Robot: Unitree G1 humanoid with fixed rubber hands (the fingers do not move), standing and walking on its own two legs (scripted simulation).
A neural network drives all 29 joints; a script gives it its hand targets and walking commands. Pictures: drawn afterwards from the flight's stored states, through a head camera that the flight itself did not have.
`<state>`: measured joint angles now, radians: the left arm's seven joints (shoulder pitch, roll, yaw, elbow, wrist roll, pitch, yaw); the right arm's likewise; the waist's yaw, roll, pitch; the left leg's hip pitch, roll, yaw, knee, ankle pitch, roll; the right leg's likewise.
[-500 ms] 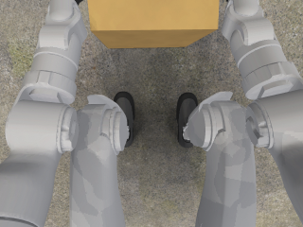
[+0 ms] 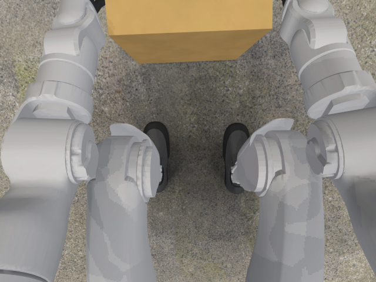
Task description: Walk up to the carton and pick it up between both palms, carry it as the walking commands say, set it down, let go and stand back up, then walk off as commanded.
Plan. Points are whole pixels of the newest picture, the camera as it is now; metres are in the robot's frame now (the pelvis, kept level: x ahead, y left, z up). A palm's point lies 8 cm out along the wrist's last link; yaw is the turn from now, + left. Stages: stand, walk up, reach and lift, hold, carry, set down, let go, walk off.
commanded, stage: set down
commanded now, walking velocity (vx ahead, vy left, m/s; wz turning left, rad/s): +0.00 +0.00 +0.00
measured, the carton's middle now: (186, 5) +0.54 +0.01 -0.26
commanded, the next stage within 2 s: none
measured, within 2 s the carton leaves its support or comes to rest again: neither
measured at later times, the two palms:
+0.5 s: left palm (82, 1) +0.53 +0.17 -0.19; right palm out of the picture +0.54 -0.16 -0.18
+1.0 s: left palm out of the picture +0.54 +0.17 -0.20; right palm out of the picture +0.55 -0.16 -0.18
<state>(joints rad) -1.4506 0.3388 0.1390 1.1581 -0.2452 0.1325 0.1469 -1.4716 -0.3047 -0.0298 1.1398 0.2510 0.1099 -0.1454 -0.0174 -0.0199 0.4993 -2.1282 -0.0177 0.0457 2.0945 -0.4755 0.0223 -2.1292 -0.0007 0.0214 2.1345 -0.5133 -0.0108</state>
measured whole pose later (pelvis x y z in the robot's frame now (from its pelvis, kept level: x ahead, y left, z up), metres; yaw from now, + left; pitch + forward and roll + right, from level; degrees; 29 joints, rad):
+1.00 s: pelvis +0.01 +0.00 -0.02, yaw +0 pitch +34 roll +1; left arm -1.44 0.33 0.20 1.18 -0.23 0.06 0.07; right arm -1.48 -0.30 -0.17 1.17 0.13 0.06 -0.03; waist -0.02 -0.02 0.41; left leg -2.25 -0.03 0.04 2.12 -0.46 0.02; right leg -2.25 0.00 0.02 2.16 -0.51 -0.01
